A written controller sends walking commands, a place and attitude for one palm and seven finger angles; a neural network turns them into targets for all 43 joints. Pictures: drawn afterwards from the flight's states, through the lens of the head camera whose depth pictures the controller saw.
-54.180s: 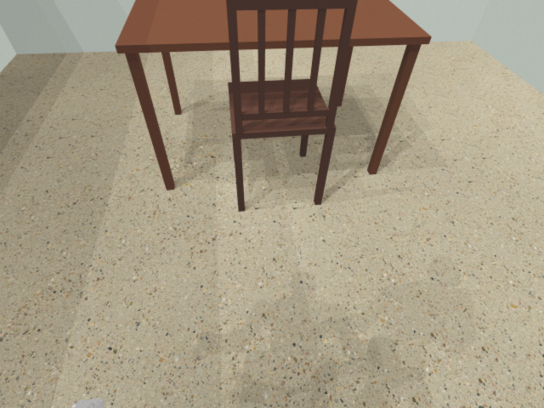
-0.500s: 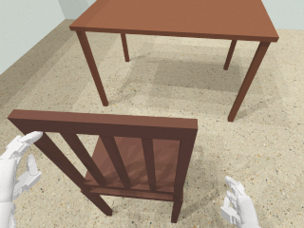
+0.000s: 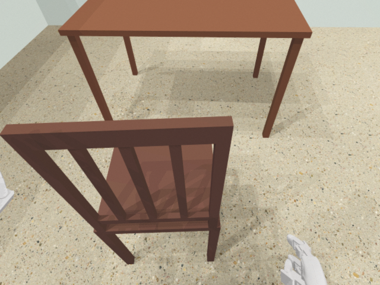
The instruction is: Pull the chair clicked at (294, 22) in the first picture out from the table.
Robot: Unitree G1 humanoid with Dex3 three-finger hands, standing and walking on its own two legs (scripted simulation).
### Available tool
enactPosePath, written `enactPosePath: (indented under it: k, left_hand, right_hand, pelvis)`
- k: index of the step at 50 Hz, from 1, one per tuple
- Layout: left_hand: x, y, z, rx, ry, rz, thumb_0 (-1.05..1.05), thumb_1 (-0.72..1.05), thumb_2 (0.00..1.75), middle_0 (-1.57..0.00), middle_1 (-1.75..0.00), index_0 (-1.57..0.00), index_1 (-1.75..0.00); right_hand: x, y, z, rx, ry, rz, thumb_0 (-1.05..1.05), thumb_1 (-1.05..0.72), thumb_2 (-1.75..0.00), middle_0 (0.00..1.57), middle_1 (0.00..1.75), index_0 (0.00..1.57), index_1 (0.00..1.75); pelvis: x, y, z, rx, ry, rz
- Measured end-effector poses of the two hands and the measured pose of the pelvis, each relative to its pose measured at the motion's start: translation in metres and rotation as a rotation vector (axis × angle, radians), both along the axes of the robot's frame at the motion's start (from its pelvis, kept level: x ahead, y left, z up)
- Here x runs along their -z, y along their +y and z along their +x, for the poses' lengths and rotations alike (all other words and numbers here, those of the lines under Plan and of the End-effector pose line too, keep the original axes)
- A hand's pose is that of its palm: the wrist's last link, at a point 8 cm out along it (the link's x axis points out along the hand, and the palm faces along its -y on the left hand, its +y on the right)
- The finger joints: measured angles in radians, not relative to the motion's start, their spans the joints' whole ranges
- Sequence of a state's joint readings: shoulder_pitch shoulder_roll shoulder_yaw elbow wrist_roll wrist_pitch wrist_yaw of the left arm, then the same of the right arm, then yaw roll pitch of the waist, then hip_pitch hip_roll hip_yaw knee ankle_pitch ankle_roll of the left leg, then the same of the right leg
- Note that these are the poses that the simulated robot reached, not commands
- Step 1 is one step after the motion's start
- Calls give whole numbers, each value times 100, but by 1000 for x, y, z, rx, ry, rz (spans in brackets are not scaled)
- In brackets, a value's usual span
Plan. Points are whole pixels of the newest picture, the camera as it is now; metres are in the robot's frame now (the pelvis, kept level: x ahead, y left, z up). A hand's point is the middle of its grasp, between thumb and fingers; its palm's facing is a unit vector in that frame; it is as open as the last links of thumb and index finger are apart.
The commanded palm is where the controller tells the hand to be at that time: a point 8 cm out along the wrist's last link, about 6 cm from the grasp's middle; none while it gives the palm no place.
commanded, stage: step back with the hand held close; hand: left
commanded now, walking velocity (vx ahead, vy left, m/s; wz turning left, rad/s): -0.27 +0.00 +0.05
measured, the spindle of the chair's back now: (142, 188) +0.34 +0.15 -0.03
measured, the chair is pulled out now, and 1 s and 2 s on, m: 0.65 0.65 0.65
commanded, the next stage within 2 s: stop stepping back and stand still in 0.98 s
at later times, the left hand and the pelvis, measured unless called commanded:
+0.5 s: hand out of the picture +0.16 +0.27 +0.17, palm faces +0.49 -0.74 -0.47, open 7.4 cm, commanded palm +0.09 +0.31 +0.18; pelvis -0.03 +0.01 -0.01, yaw +2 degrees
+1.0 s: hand out of the picture +0.11 +0.25 +0.17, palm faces +0.35 -0.75 -0.56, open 7.4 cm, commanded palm +0.04 +0.30 +0.18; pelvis -0.09 -0.01 +0.00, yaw +1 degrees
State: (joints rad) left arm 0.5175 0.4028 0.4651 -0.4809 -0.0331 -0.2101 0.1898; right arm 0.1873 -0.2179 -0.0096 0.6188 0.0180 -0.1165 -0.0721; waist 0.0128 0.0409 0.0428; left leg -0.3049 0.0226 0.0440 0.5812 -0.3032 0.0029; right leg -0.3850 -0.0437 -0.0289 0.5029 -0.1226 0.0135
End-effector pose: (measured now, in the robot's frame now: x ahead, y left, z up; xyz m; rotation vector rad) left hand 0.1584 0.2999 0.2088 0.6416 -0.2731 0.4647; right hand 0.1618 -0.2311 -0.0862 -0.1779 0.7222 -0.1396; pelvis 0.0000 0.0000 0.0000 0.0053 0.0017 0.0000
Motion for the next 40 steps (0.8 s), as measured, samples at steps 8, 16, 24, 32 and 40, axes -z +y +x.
enactPosePath:
  k: [8,16,24,32,40]
  left_hand:
    - [29,8,-6,35,111,-47,2,89,90,-21,-30,-21,-30]
    - [11,10,-29,27,-8,64,2,89,90,-22,-31,-21,-30]
    - [18,7,-39,14,-33,-37,2,89,90,-21,-30,-21,-30]
    - [15,19,-49,34,-6,19,2,89,90,-22,-31,-21,-30]
    - [11,-14,-54,119,-19,-4,2,89,90,-21,-30,-21,-30]
  right_hand:
    - [-4,-4,-40,59,44,-47,1,-91,-90,20,30,20,30]
    - [5,2,-40,7,18,-40,1,-90,-90,20,30,20,30]
    - [6,7,-29,-48,34,-45,1,-91,-90,20,30,20,30]
    - [-8,17,-30,-36,-12,-55,1,-91,-90,20,30,20,30]
    - [-3,14,-42,-108,-7,-22,1,-90,-90,20,30,20,30]
  pelvis:
    - [-1,11,-15,2,4,-7]
    - [11,5,-22,-31,-22,4]
    - [9,8,-33,-38,-1,-2]
    - [7,10,-39,-53,17,-35]
    - [3,-9,-65,-11,17,-47]
